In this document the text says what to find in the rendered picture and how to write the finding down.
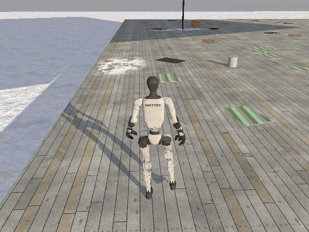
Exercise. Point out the robot left shin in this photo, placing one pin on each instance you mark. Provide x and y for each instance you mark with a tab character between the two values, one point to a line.
147	178

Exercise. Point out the robot left hand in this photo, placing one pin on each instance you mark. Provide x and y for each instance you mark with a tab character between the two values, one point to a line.
128	134

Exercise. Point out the left robot upper arm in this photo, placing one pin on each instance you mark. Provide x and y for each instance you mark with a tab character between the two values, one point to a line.
135	110

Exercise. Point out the robot right forearm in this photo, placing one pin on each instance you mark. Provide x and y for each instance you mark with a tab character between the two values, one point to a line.
178	127

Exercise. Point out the robot left forearm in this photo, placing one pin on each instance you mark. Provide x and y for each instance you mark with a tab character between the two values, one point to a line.
130	126

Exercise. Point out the right robot upper arm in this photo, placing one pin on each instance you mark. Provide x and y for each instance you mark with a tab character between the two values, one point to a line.
168	101

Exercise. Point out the robot right hand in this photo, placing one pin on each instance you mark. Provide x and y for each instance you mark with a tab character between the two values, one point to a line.
180	138

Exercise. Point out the left robot thigh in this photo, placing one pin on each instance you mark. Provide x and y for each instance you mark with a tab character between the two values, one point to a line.
144	148

